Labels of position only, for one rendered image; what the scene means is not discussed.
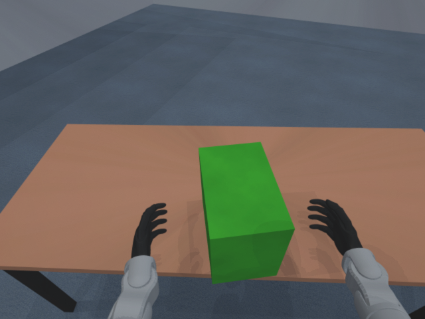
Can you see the right robot forearm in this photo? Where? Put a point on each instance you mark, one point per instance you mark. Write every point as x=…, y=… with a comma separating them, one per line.
x=368, y=282

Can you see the table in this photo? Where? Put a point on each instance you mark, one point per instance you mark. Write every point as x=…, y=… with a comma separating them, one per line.
x=79, y=208

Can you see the carton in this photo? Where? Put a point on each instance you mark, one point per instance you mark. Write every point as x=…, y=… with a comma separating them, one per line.
x=247, y=222

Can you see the robot left hand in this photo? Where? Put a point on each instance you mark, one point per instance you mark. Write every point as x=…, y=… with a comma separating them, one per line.
x=144, y=235

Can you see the robot right hand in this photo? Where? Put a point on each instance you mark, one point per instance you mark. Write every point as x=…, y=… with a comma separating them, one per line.
x=339, y=226

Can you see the left robot forearm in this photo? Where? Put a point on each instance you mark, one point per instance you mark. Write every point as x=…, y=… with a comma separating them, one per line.
x=140, y=289

